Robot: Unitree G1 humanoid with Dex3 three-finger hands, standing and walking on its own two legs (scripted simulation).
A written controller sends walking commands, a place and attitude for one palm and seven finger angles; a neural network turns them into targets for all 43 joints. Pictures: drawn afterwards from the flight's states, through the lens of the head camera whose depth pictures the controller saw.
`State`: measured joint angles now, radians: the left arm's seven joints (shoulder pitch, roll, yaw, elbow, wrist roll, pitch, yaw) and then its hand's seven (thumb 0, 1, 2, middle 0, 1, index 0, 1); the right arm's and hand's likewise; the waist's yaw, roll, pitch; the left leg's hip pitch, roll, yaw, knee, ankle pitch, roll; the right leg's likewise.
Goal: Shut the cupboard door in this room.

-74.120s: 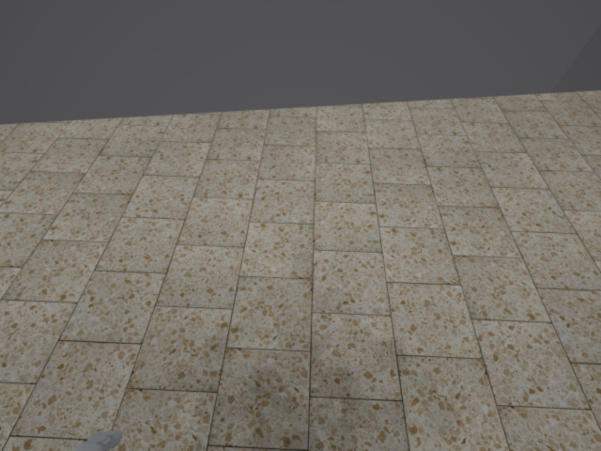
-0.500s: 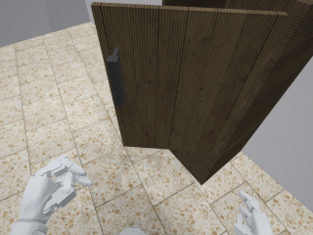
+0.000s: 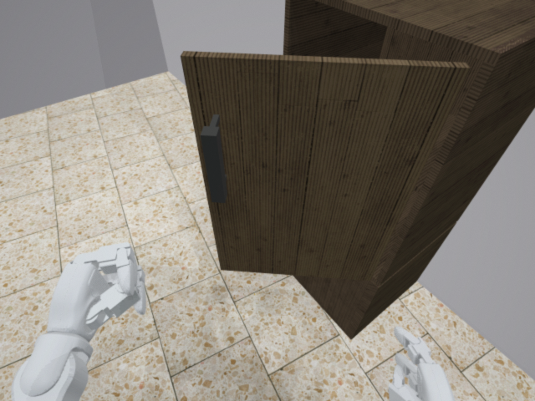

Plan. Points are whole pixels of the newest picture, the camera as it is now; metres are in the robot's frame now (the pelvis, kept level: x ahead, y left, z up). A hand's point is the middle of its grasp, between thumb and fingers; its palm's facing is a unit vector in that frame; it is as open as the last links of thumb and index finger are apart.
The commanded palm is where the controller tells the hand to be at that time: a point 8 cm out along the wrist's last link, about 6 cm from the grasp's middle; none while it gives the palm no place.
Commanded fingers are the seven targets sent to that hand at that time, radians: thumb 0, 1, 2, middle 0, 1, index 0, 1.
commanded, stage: raise the hand and make a fist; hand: left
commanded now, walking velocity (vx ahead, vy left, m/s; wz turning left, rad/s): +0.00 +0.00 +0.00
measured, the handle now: (217, 159) +0.48 +0.13 +0.11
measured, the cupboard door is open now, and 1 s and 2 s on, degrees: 49 49 49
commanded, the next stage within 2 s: bring the fist close to the handle in 0.44 s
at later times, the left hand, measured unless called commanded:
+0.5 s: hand (155, 288) +0.23 +0.16 +0.11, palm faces +0.05 -1.00 -0.04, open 3.1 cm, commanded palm +0.20 +0.21 +0.11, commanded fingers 0.00 0.90 0.90 -1.30 -1.50 -1.30 -1.50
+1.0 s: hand (191, 238) +0.31 +0.14 +0.11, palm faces +0.01 -1.00 -0.02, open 3.1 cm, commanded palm +0.28 +0.19 +0.11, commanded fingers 0.00 0.90 0.90 -1.30 -1.50 -1.30 -1.50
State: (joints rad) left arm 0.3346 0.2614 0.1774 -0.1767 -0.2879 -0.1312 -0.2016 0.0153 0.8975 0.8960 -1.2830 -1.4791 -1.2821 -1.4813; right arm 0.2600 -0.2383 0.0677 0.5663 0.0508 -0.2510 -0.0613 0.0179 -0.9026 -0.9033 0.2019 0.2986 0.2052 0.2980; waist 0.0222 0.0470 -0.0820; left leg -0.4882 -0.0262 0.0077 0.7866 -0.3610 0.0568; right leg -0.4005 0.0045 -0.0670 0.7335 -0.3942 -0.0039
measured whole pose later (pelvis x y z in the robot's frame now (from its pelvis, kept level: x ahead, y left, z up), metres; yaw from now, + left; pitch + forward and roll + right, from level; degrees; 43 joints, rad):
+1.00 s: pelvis +0.01 -0.03 +0.01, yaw -1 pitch +3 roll +0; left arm 0.03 0.22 0.16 0.08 -0.25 -0.09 -0.15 0.01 0.90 0.90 -1.30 -1.50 -1.30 -1.50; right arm 0.25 -0.25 0.05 0.61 0.05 -0.22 -0.05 0.02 -0.90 -0.90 0.20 0.30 0.20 0.30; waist 0.00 0.04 -0.07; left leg -0.41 -0.01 0.02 0.68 -0.33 0.02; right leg -0.36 0.02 -0.05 0.68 -0.38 -0.04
